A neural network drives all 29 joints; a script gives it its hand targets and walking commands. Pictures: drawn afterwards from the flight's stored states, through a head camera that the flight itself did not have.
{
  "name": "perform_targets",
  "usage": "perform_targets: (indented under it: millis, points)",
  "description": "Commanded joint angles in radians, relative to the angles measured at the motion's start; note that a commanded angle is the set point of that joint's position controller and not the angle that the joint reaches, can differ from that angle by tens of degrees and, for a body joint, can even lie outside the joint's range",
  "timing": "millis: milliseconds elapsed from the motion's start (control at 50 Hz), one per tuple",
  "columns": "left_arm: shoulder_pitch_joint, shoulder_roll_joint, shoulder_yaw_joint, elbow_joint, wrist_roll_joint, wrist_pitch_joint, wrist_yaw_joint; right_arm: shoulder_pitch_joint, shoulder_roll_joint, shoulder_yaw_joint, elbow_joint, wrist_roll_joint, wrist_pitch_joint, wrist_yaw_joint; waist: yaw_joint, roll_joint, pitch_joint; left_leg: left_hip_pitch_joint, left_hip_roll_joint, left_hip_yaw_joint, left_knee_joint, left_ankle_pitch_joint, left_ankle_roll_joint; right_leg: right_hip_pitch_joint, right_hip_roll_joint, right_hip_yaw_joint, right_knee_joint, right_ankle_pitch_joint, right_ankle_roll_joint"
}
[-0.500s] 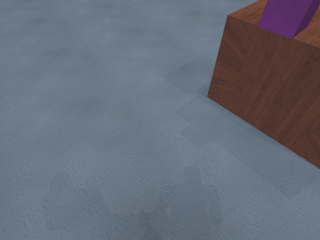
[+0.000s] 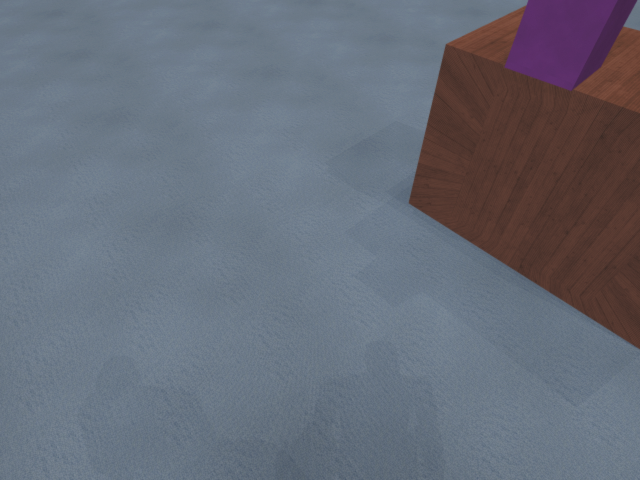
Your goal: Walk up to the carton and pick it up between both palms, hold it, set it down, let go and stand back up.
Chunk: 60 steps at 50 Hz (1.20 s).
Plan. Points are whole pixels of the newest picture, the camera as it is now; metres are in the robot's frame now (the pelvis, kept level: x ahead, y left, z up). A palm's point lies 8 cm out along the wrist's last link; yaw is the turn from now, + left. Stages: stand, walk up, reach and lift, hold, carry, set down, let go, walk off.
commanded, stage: stand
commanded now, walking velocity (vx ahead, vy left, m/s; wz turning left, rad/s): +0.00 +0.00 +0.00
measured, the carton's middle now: (572, 22) +1.20 -0.72 +0.07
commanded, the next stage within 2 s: none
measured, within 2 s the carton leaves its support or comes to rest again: neither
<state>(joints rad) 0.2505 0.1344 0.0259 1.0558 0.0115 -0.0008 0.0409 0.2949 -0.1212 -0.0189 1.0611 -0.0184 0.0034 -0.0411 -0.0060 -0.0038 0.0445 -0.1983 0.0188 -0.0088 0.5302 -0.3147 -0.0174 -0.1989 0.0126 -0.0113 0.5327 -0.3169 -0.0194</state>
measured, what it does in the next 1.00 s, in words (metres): stands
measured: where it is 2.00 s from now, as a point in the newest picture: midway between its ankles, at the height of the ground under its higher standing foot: outside the picture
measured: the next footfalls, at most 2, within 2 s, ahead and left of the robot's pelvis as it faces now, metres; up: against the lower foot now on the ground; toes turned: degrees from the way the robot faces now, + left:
none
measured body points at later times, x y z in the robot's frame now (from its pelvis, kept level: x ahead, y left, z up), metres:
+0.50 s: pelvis +0.00 +0.00 +0.00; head +0.01 +0.00 +0.45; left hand -0.02 +0.19 -0.16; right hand -0.03 -0.20 -0.16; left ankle -0.02 +0.13 -0.73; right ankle -0.02 -0.11 -0.73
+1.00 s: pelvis -0.01 -0.01 +0.01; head +0.00 -0.01 +0.46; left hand -0.03 +0.18 -0.16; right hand -0.05 -0.21 -0.16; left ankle -0.02 +0.13 -0.73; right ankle -0.02 -0.11 -0.73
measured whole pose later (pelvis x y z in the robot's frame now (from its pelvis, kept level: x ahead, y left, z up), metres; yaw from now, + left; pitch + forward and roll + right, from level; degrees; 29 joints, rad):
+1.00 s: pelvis -0.01 -0.01 +0.01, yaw +0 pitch -2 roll +0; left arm 0.29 0.09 0.01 1.18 0.01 -0.01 0.04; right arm 0.32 -0.08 -0.01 1.19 -0.02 0.00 -0.05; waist 0.00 0.00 0.05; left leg -0.15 0.05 -0.01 0.44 -0.26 -0.04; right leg -0.15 0.04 -0.02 0.44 -0.26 -0.04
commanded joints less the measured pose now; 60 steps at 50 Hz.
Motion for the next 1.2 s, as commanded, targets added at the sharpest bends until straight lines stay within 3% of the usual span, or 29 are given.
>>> perform_targets:
  millis: [0, 40, 180, 240, 420, 500, 680, 740, 780, 840, 900, 980, 1000, 1100, 1160, 1180]
  points:
    - [0.072, 0.075, 0.012, -0.002, -0.003, -0.016, 0.002, 0.058, -0.094, -0.02, -0.01, 0.002, -0.017, -0.008, 0.007, -0.006, 0.008, 0.022, 0.058, -0.047, -0.088, 0.28, 0.048, -0.007, -0.082, 0.081, -0.115, 0.28, -0.04]
    - [0.071, 0.08, 0.015, 0.011, -0.002, -0.02, 0.004, 0.065, -0.086, -0.019, 0.013, 0.002, -0.018, -0.01, 0.011, 0.021, 0.004, 0.015, 0.056, -0.045, -0.097, 0.284, 0.047, 0.017, -0.084, 0.08, -0.115, 0.286, -0.038]
    - [0.086, 0.049, -0.001, 0.072, -0.004, -0.017, 0.008, 0.075, -0.068, -0.015, 0.061, 0.005, -0.013, -0.013, 0.003, -0.013, 0.031, 0.029, 0.059, -0.047, -0.117, 0.251, 0.037, 0.017, -0.08, 0.079, -0.141, 0.274, -0.033]
    - [0.077, 0.057, 0.003, 0.08, -0.006, -0.016, 0.007, 0.076, -0.049, -0.009, 0.08, 0.003, -0.009, -0.012, 0.004, 0.017, 0.048, 0.014, 0.059, -0.038, -0.125, 0.259, 0.037, 0.022, -0.082, 0.081, -0.141, 0.276, -0.032]
    - [0.104, 0.04, 0.001, 0.112, 0.0, -0.012, 0.012, 0.083, -0.037, -0.003, 0.105, 0.002, -0.008, -0.017, 0.006, 0.004, 0.058, 0.021, 0.065, -0.041, -0.14, 0.23, 0.029, 0.018, -0.075, 0.079, -0.157, 0.243, -0.026]
    - [0.09, 0.029, -0.004, 0.109, -0.002, -0.017, 0.01, 0.101, -0.041, -0.006, 0.117, 0.005, -0.005, -0.019, -0.004, 0.007, 0.066, 0.021, 0.066, -0.037, -0.138, 0.236, 0.024, 0.006, -0.082, 0.086, -0.165, 0.256, -0.035]
    - [0.107, 0.037, -0.001, 0.113, 0.001, -0.011, 0.011, 0.099, -0.039, -0.004, 0.119, 0.0, -0.005, -0.016, 0.003, -0.002, 0.078, 0.003, 0.064, -0.036, -0.15, 0.194, 0.023, -0.001, -0.083, 0.094, -0.19, 0.198, -0.036]
    - [0.127, 0.035, -0.001, 0.112, 0.002, -0.012, 0.01, 0.097, -0.047, -0.003, 0.121, 0.002, -0.006, -0.018, 0.015, 0.022, 0.077, -0.002, 0.066, -0.04, -0.155, 0.197, 0.022, 0.003, -0.081, 0.092, -0.185, 0.21, -0.038]
    - [0.13, 0.03, -0.003, 0.117, 0.002, -0.011, 0.008, 0.105, -0.03, 0.001, 0.115, 0.004, -0.007, -0.017, 0.01, -0.003, 0.069, -0.004, 0.067, -0.039, -0.154, 0.196, 0.023, 0.011, -0.079, 0.087, -0.187, 0.212, -0.039]
    - [0.126, 0.036, -0.004, 0.108, 0.003, -0.015, 0.006, 0.112, -0.026, 0.002, 0.123, 0.002, -0.003, -0.015, 0.008, 0.019, 0.077, 0.003, 0.062, -0.028, -0.15, 0.181, 0.019, 0.0, -0.087, 0.103, -0.204, 0.169, -0.043]
    - [0.117, 0.033, -0.003, 0.106, -0.001, -0.016, 0.007, 0.114, -0.012, 0.004, 0.116, 0.003, -0.005, -0.015, 0.005, 0.003, 0.07, 0.005, 0.066, -0.03, -0.152, 0.181, 0.019, -0.01, -0.082, 0.101, -0.208, 0.174, -0.044]
    - [0.132, 0.026, -0.007, 0.101, -0.001, -0.017, 0.007, 0.113, -0.025, 0.002, 0.119, 0.002, -0.004, -0.013, 0.011, 0.033, 0.096, -0.003, 0.067, -0.029, -0.157, 0.182, 0.02, -0.018, -0.086, 0.101, -0.206, 0.185, -0.042]
    - [0.134, 0.026, -0.006, 0.102, -0.001, -0.017, 0.006, 0.114, -0.027, 0.003, 0.121, 0.002, -0.006, -0.013, 0.008, 0.006, 0.068, 0.01, 0.07, -0.034, -0.157, 0.186, 0.02, -0.012, -0.082, 0.096, -0.205, 0.181, -0.045]
    - [0.136, 0.026, -0.006, 0.1, -0.001, -0.018, 0.006, 0.121, -0.033, 0.001, 0.115, 0.002, -0.005, -0.014, 0.004, -0.005, 0.089, 0.012, 0.071, -0.028, -0.15, 0.188, 0.015, -0.036, -0.082, 0.104, -0.216, 0.173, -0.042]
    - [0.151, 0.033, -0.001, 0.097, -0.001, -0.019, 0.004, 0.132, -0.027, 0.004, 0.119, 0.003, -0.008, -0.009, 0.006, 0.003, 0.048, 0.018, 0.074, -0.029, -0.154, 0.191, 0.017, -0.008, -0.078, 0.102, -0.207, 0.19, -0.047]
    - [0.142, 0.036, 0.0, 0.09, 0.002, -0.023, 0.003, 0.132, -0.027, 0.0, 0.125, 0.004, -0.007, -0.012, 0.004, 0.03, 0.068, 0.007, 0.065, -0.022, -0.151, 0.186, 0.013, -0.017, -0.083, 0.108, -0.212, 0.188, -0.046]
